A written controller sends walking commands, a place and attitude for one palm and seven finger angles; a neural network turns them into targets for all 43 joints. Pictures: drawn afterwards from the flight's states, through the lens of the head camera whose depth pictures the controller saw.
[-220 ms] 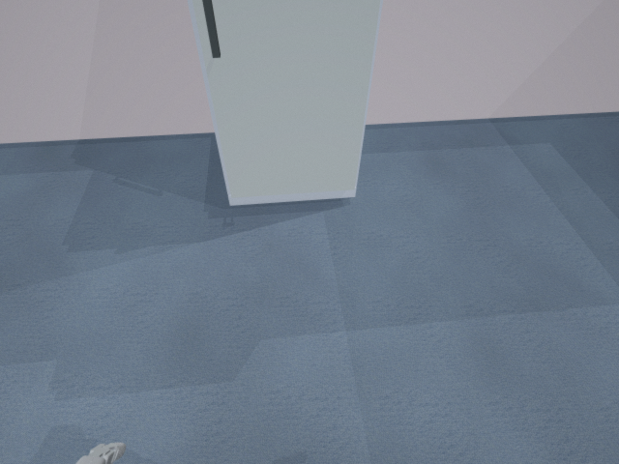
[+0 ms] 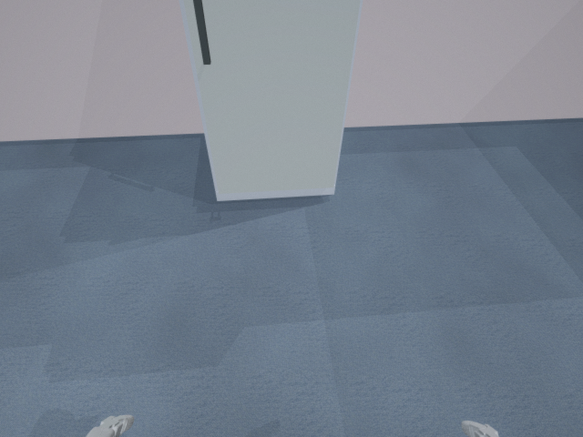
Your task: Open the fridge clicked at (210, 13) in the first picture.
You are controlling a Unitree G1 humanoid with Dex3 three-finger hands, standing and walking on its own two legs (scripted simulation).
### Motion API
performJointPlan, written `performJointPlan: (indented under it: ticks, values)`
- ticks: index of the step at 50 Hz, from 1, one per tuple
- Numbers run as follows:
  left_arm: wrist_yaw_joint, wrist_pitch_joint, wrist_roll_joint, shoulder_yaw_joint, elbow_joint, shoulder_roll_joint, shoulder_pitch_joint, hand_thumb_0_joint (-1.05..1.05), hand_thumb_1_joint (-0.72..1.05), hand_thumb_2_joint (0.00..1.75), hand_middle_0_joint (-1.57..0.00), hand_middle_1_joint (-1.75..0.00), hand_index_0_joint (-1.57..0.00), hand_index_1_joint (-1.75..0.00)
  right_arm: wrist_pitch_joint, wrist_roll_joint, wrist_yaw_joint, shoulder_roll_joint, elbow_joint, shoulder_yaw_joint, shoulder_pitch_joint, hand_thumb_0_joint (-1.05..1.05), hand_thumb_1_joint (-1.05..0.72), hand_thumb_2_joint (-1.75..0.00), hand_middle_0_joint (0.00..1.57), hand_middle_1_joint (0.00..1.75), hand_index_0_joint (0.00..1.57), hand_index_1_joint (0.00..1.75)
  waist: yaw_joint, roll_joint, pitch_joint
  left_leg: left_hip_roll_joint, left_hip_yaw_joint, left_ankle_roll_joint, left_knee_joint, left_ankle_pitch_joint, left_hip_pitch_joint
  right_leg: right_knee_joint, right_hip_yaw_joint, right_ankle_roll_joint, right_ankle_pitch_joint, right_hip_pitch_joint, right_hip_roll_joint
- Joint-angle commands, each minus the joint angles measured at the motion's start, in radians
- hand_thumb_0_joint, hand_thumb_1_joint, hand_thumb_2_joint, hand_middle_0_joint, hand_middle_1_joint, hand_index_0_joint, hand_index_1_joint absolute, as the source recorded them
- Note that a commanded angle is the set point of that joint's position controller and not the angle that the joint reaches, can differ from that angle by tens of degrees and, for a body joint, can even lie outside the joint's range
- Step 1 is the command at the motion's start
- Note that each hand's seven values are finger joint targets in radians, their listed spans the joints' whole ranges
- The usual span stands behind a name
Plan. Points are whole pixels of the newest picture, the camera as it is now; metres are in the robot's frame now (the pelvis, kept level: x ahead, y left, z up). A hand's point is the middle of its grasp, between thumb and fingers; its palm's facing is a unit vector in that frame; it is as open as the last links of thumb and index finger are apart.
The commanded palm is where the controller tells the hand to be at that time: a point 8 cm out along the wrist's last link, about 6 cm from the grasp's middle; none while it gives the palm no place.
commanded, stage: stand and wait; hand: left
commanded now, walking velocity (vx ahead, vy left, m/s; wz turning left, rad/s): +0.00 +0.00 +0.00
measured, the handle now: out of the picture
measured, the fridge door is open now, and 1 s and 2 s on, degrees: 0 0 0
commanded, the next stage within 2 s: look at it before walking up in 0.90 s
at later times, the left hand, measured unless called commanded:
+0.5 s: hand out of the picture +0.05 +0.24 -0.15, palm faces -0.02 -0.94 -0.34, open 7.4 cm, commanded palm none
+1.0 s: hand out of the picture +0.04 +0.24 -0.15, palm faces -0.03 -0.94 -0.33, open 7.4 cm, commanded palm none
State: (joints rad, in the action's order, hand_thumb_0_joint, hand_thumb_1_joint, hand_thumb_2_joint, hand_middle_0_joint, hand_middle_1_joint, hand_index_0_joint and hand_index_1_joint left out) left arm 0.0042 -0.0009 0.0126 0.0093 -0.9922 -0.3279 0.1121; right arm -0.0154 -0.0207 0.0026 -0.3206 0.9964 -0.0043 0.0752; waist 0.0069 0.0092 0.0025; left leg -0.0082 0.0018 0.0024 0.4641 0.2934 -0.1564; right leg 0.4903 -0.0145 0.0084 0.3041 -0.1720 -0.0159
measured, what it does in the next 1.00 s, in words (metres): stands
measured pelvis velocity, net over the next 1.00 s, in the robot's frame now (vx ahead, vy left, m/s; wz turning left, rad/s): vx -0.03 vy -0.01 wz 0.00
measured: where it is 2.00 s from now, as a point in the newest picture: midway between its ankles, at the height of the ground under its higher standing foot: outside the picture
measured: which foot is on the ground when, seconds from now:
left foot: down 0.00-1.00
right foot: down 0.00-1.00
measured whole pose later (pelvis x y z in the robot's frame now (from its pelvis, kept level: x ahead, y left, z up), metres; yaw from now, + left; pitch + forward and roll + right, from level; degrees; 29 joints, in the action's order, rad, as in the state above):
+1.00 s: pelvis -0.03 -0.01 +0.01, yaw +0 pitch -2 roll +0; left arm 0.00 0.00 0.01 0.01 -1.09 -0.33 0.14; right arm -0.02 -0.01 0.00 -0.34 1.11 -0.01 0.14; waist 0.00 0.00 0.02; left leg 0.01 0.00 -0.01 0.37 0.20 -0.14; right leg 0.40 -0.01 0.00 0.21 -0.16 0.00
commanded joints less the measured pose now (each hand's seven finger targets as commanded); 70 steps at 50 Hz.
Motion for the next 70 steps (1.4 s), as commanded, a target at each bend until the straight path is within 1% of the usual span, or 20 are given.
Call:
performJointPlan:
  ticks: [1, 6, 12, 15, 17, 22, 29, 31, 32, 35, 37, 39, 43, 45, 52, 54, 56, 59, 63, 70]
  values:
    - [0.014, -0.020, -0.001, -0.053, 0.060, -0.218, -0.029, 0.00, 0.90, 0.90, -0.20, -0.30, -0.20, -0.30, -0.020, 0.004, 0.019, -0.211, -0.057, 0.053, -0.038, 0.00, -0.90, -0.90, 0.20, 0.30, 0.20, 0.30, -0.007, -0.001, -0.080, 0.116, -0.071, 0.036, -0.058, -0.352, 0.033, -0.063, -0.068, -0.047, -0.357, 0.033, -0.099]
    - [0.012, -0.019, -0.002, -0.052, 0.046, -0.216, -0.026, 0.00, 0.90, 0.90, -0.20, -0.30, -0.20, -0.30, -0.021, 0.006, 0.019, -0.210, -0.042, 0.051, -0.037, 0.00, -0.90, -0.90, 0.20, 0.30, 0.20, 0.30, -0.005, -0.019, -0.069, 0.116, -0.076, 0.035, -0.073, -0.334, 0.032, -0.083, -0.071, -0.045, -0.334, 0.037, -0.099]
    - [0.009, -0.019, -0.003, -0.050, 0.021, -0.219, -0.018, 0.00, 0.90, 0.90, -0.20, -0.30, -0.20, -0.30, -0.021, 0.008, 0.018, -0.217, -0.016, 0.047, -0.030, 0.00, -0.90, -0.90, 0.20, 0.30, 0.20, 0.30, -0.003, -0.015, -0.055, 0.120, -0.081, 0.033, -0.095, -0.294, 0.030, -0.107, -0.077, -0.044, -0.296, 0.038, -0.100]
    - [0.009, -0.022, -0.004, -0.049, 0.011, -0.221, -0.013, 0.00, 0.90, 0.90, -0.20, -0.30, -0.20, -0.30, -0.021, 0.010, 0.017, -0.216, -0.004, 0.045, -0.021, 0.00, -0.90, -0.90, 0.20, 0.30, 0.20, 0.30, -0.003, 0.000, -0.065, 0.121, -0.083, 0.032, -0.097, -0.285, 0.036, -0.115, -0.080, -0.046, -0.297, 0.047, -0.104]
    - [0.009, -0.022, -0.005, -0.047, 0.001, -0.222, -0.012, 0.00, 0.90, 0.90, -0.20, -0.30, -0.20, -0.30, -0.020, 0.010, 0.017, -0.220, 0.007, 0.044, -0.019, 0.00, -0.90, -0.90, 0.20, 0.30, 0.20, 0.30, -0.004, -0.010, -0.060, 0.121, -0.084, 0.031, -0.104, -0.272, 0.037, -0.124, -0.088, -0.047, -0.288, 0.043, -0.104]
    - [0.009, -0.023, -0.004, -0.046, -0.013, -0.224, -0.012, 0.00, 0.90, 0.90, -0.20, -0.30, -0.20, -0.30, -0.020, 0.011, 0.015, -0.223, 0.025, 0.042, -0.011, 0.00, -0.90, -0.90, 0.20, 0.30, 0.20, 0.30, -0.004, -0.006, -0.041, 0.123, -0.084, 0.028, -0.121, -0.247, 0.029, -0.137, -0.090, -0.045, -0.266, 0.037, -0.103]
    - [0.008, -0.022, -0.003, -0.045, -0.022, -0.224, -0.013, 0.00, 0.90, 0.90, -0.20, -0.30, -0.20, -0.30, -0.019, 0.012, 0.013, -0.223, 0.038, 0.041, -0.004, 0.00, -0.90, -0.90, 0.20, 0.30, 0.20, 0.30, -0.004, -0.007, -0.023, 0.123, -0.092, 0.027, -0.139, -0.203, 0.018, -0.157, -0.099, -0.044, -0.199, 0.020, -0.099]
    - [0.007, -0.021, -0.002, -0.043, -0.024, -0.221, -0.018, 0.00, 0.90, 0.90, -0.20, -0.30, -0.20, -0.30, -0.019, 0.011, 0.012, -0.222, 0.042, 0.040, -0.001, 0.00, -0.90, -0.90, 0.20, 0.30, 0.20, 0.30, -0.004, -0.005, -0.008, 0.122, -0.094, 0.027, -0.149, -0.173, 0.006, -0.165, -0.101, -0.042, -0.160, 0.009, -0.097]
    - [0.006, -0.020, -0.002, -0.043, -0.025, -0.221, -0.017, 0.00, 0.90, 0.90, -0.20, -0.30, -0.20, -0.30, -0.020, 0.011, 0.012, -0.223, 0.044, 0.040, 0.001, 0.00, -0.90, -0.90, 0.20, 0.30, 0.20, 0.30, -0.004, -0.014, -0.007, 0.123, -0.094, 0.027, -0.153, -0.169, 0.004, -0.165, -0.098, -0.041, -0.153, 0.009, -0.097]
    - [0.006, -0.020, -0.001, -0.044, -0.025, -0.219, -0.016, 0.00, 0.90, 0.90, -0.20, -0.30, -0.20, -0.30, -0.021, 0.012, 0.011, -0.224, 0.044, 0.040, 0.003, 0.00, -0.90, -0.90, 0.20, 0.30, 0.20, 0.30, -0.003, -0.010, -0.016, 0.125, -0.100, 0.029, -0.155, -0.166, 0.006, -0.166, -0.095, -0.039, -0.140, 0.008, -0.096]
    - [0.006, -0.020, -0.001, -0.043, -0.026, -0.216, -0.014, 0.00, 0.90, 0.90, -0.20, -0.30, -0.20, -0.30, -0.023, 0.011, 0.011, -0.222, 0.046, 0.040, 0.002, 0.00, -0.90, -0.90, 0.20, 0.30, 0.20, 0.30, -0.002, -0.020, -0.019, 0.125, -0.102, 0.029, -0.158, -0.174, 0.011, -0.164, -0.096, -0.039, -0.149, 0.007, -0.095]
    - [0.006, -0.020, 0.000, -0.045, -0.025, -0.218, -0.015, 0.00, 0.90, 0.90, -0.20, -0.30, -0.20, -0.30, -0.021, 0.012, 0.011, -0.224, 0.046, 0.039, 0.005, 0.00, -0.90, -0.90, 0.20, 0.30, 0.20, 0.30, -0.002, -0.006, -0.013, 0.125, -0.103, 0.029, -0.156, -0.170, 0.004, -0.166, -0.096, -0.039, -0.145, 0.005, -0.094]
    - [0.005, -0.019, 0.000, -0.043, -0.027, -0.213, -0.011, 0.00, 0.90, 0.90, -0.20, -0.30, -0.20, -0.30, -0.023, 0.011, 0.011, -0.223, 0.050, 0.039, 0.007, 0.00, -0.90, -0.90, 0.20, 0.30, 0.20, 0.30, -0.002, -0.018, -0.010, 0.125, -0.103, 0.029, -0.163, -0.160, 0.005, -0.169, -0.096, -0.037, -0.132, -0.001, -0.093]
    - [0.005, -0.021, 0.000, -0.044, -0.027, -0.216, -0.010, 0.00, 0.90, 0.90, -0.20, -0.30, -0.20, -0.30, -0.023, 0.012, 0.011, -0.221, 0.049, 0.039, 0.009, 0.00, -0.90, -0.90, 0.20, 0.30, 0.20, 0.30, -0.004, -0.005, -0.017, 0.126, -0.102, 0.029, -0.158, -0.173, 0.010, -0.168, -0.099, -0.039, -0.149, 0.002, -0.095]
    - [0.006, -0.024, -0.001, -0.043, -0.030, -0.215, -0.006, 0.00, 0.90, 0.90, -0.20, -0.30, -0.20, -0.30, -0.023, 0.013, 0.011, -0.221, 0.053, 0.039, 0.010, 0.00, -0.90, -0.90, 0.20, 0.30, 0.20, 0.30, -0.004, -0.004, -0.034, 0.127, -0.098, 0.026, -0.152, -0.203, 0.027, -0.166, -0.097, -0.039, -0.185, 0.013, -0.098]
    - [0.006, -0.025, 0.000, -0.044, -0.031, -0.217, -0.004, 0.00, 0.90, 0.90, -0.20, -0.30, -0.20, -0.30, -0.021, 0.014, 0.011, -0.223, 0.052, 0.039, 0.009, 0.00, -0.90, -0.90, 0.20, 0.30, 0.20, 0.30, -0.004, -0.003, -0.027, 0.127, -0.098, 0.026, -0.149, -0.210, 0.025, -0.167, -0.098, -0.040, -0.195, 0.010, -0.097]
    - [0.007, -0.024, -0.001, -0.043, -0.033, -0.215, -0.002, 0.00, 0.90, 0.90, -0.20, -0.30, -0.20, -0.30, -0.022, 0.013, 0.011, -0.221, 0.053, 0.039, 0.007, 0.00, -0.90, -0.90, 0.20, 0.30, 0.20, 0.30, -0.003, -0.018, -0.025, 0.128, -0.098, 0.026, -0.154, -0.208, 0.027, -0.167, -0.100, -0.040, -0.195, 0.010, -0.098]
    - [0.007, -0.025, 0.000, -0.043, -0.035, -0.217, -0.001, 0.00, 0.90, 0.90, -0.20, -0.30, -0.20, -0.30, -0.020, 0.014, 0.011, -0.222, 0.052, 0.039, 0.009, 0.00, -0.90, -0.90, 0.20, 0.30, 0.20, 0.30, -0.005, 0.001, -0.031, 0.127, -0.096, 0.025, -0.151, -0.204, 0.031, -0.170, -0.100, -0.040, -0.197, 0.011, -0.098]
    - [0.007, -0.025, -0.001, -0.043, -0.036, -0.217, -0.003, 0.00, 0.90, 0.90, -0.20, -0.30, -0.20, -0.30, -0.023, 0.013, 0.012, -0.223, 0.056, 0.038, 0.004, 0.00, -0.90, -0.90, 0.20, 0.30, 0.20, 0.30, -0.004, -0.013, -0.039, 0.130, -0.094, 0.024, -0.153, -0.230, 0.040, -0.165, -0.097, -0.039, -0.226, 0.022, -0.099]
    - [0.007, -0.027, 0.000, -0.043, -0.034, -0.221, -0.003, 0.00, 0.90, 0.90, -0.20, -0.30, -0.20, -0.30, -0.020, 0.014, 0.011, -0.222, 0.054, 0.036, -0.002, 0.00, -0.90, -0.90, 0.20, 0.30, 0.20, 0.30, -0.003, -0.002, -0.025, 0.129, -0.092, 0.023, -0.154, -0.233, 0.038, -0.174, -0.098, -0.041, -0.237, 0.022, -0.103]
